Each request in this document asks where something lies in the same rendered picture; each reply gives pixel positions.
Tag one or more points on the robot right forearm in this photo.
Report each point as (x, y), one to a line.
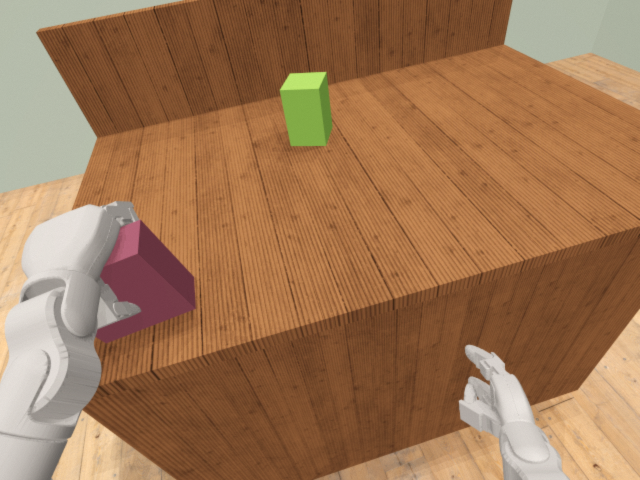
(527, 454)

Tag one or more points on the right robot hand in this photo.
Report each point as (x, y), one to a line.
(501, 402)

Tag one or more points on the table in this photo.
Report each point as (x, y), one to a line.
(468, 194)

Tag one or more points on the robot left forearm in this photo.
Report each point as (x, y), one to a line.
(52, 373)

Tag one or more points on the left robot hand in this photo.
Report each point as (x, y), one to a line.
(82, 240)

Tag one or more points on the sponge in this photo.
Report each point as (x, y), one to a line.
(142, 271)

